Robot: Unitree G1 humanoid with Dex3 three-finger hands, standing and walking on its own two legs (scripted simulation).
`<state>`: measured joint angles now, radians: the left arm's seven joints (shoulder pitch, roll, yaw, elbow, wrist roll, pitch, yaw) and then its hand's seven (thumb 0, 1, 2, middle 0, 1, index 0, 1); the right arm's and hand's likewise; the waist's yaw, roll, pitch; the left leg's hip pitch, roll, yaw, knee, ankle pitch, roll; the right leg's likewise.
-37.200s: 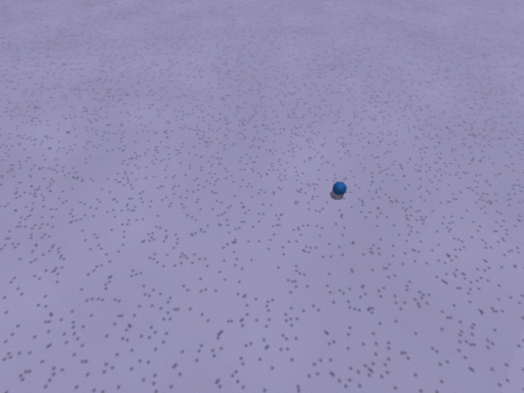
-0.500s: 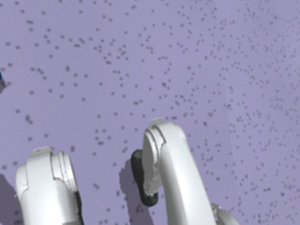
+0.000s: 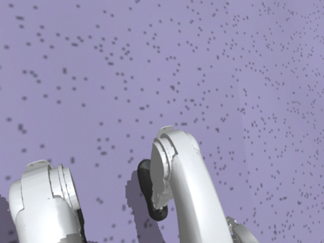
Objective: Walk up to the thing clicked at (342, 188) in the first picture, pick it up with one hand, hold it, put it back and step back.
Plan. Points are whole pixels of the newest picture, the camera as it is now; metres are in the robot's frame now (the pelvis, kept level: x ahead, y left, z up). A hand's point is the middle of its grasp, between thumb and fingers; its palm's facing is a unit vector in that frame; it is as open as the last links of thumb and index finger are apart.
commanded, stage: rise first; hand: left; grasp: from above
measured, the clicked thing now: out of the picture +0.53 +0.32 -0.29
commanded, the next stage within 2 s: none
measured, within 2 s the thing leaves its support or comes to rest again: neither
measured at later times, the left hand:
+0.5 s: hand out of the picture +0.49 +0.36 -0.17, palm faces -0.45 -0.08 -0.89, open 14.2 cm
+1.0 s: hand out of the picture +0.49 +0.36 -0.17, palm faces -0.45 -0.08 -0.89, open 14.2 cm
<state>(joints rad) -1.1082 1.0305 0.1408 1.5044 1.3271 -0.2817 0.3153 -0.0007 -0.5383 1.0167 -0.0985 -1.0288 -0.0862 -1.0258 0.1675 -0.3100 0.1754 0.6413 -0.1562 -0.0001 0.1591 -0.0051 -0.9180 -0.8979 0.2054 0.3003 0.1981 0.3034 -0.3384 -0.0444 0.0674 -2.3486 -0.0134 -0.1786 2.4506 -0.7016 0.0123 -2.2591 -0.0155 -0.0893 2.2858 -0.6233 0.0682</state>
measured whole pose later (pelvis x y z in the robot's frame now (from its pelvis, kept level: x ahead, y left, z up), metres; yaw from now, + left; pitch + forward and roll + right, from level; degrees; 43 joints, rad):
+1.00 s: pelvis -0.01 +0.00 +0.00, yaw +0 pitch +32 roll -13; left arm -1.13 1.05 0.12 1.48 1.32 -0.28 0.26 0.00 -0.56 1.04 -0.09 -1.02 -0.07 -1.02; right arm 0.18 -0.32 0.20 0.60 -0.15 0.02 0.14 -0.01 -0.91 -0.90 0.21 0.30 0.20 0.30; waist -0.35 -0.04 0.07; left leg -2.36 -0.02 -0.18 2.45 -0.67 0.02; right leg -2.26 -0.02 -0.09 2.28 -0.60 0.06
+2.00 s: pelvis -0.01 +0.01 +0.00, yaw -1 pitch +32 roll -15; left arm -1.15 1.08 0.11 1.47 1.33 -0.27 0.25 0.00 -0.57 1.05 -0.09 -1.00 -0.07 -1.01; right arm 0.18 -0.33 0.22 0.57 -0.15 0.02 0.13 -0.01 -0.91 -0.89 0.21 0.30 0.20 0.30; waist -0.36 -0.05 0.08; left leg -2.37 -0.02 -0.18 2.46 -0.67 0.03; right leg -2.26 -0.01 -0.10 2.27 -0.60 0.06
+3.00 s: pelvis -0.01 +0.01 +0.00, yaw -1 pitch +32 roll -15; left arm -1.14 1.08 0.11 1.44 1.32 -0.28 0.24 0.00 -0.57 1.05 -0.09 -1.00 -0.07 -1.01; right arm 0.18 -0.34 0.23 0.55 -0.16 0.02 0.13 -0.01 -0.90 -0.89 0.21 0.30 0.20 0.30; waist -0.35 -0.05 0.09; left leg -2.38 -0.03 -0.19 2.46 -0.67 0.03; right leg -2.26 -0.02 -0.11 2.27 -0.60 0.05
